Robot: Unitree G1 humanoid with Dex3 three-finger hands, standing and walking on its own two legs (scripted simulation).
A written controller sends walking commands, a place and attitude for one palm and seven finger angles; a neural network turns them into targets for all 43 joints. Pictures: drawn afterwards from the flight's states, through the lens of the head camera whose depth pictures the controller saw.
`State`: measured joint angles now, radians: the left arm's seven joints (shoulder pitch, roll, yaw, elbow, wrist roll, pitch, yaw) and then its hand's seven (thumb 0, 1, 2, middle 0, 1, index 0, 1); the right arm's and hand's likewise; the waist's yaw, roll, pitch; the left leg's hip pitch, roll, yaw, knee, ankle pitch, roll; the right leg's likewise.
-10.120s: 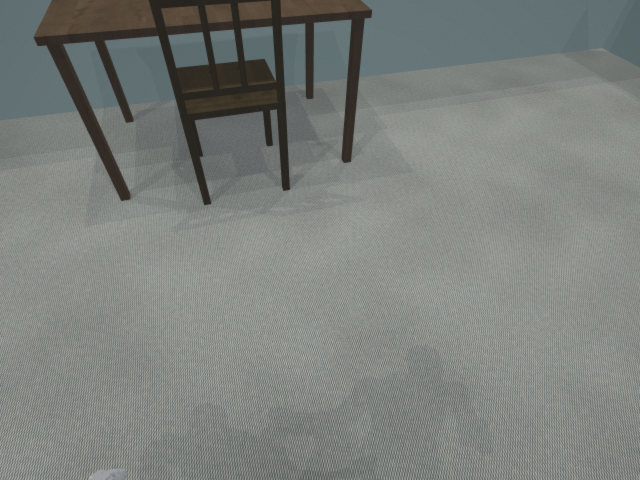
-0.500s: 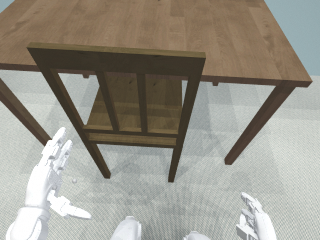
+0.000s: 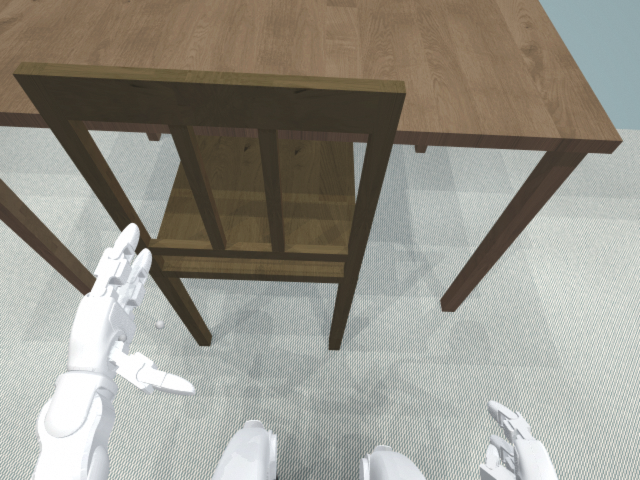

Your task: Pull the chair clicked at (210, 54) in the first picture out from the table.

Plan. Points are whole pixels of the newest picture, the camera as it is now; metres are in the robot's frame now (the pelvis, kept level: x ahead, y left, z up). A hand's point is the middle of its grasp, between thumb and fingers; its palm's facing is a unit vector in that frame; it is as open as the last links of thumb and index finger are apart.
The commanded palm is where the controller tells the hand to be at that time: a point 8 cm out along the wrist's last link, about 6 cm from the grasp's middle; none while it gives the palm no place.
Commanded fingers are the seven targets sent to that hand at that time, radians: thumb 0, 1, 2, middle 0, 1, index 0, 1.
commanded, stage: aim the fingers beside a spindle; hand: left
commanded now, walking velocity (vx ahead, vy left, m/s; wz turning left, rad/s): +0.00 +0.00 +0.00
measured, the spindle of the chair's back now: (203, 195) +0.50 +0.19 +0.01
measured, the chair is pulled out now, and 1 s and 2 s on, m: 0.00 0.00 0.00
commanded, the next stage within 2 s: push the fingers through the gap in 1.44 s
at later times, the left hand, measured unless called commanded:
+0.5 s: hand (190, 298) +0.33 +0.17 +0.01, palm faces -0.01 -1.00 -0.03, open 16.9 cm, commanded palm +0.31 +0.23 +0.01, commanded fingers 0.00 -0.50 0.30 -0.06 -0.08 -0.06 -0.08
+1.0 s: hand (208, 281) +0.36 +0.16 +0.00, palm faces +0.00 -1.00 -0.05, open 16.9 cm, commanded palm +0.34 +0.21 +0.00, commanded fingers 0.00 -0.50 0.30 -0.06 -0.08 -0.06 -0.08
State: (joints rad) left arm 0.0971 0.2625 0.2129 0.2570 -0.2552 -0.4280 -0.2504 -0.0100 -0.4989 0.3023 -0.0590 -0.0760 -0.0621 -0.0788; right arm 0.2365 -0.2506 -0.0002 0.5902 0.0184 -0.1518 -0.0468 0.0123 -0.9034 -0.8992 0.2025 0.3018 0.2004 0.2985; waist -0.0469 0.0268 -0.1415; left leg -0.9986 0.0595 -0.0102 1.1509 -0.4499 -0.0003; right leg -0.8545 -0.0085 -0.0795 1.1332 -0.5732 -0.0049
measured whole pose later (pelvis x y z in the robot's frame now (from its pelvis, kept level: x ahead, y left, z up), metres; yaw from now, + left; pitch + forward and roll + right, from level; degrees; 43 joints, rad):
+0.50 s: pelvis +0.00 +0.00 -0.01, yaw +0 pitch +19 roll -3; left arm -0.10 0.24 0.17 0.40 -0.19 -0.45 -0.17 -0.01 -0.50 0.30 -0.06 -0.08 -0.06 -0.08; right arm 0.22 -0.24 0.00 0.59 0.01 -0.09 -0.02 0.01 -0.90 -0.90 0.20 0.30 0.20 0.30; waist -0.05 0.03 -0.15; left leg -1.09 0.06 0.00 1.21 -0.46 0.01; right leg -0.95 -0.01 -0.07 1.20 -0.59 0.00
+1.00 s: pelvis -0.01 +0.00 -0.03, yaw -1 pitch +22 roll -2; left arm -0.24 0.24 0.19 0.53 -0.16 -0.48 -0.12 -0.01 -0.50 0.30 -0.06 -0.08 -0.06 -0.08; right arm 0.23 -0.24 -0.01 0.60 0.00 -0.02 0.00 0.01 -0.91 -0.90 0.20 0.30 0.20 0.30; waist -0.07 0.03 -0.15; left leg -1.17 0.07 0.00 1.27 -0.48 0.00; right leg -1.04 -0.01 -0.06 1.27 -0.61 -0.01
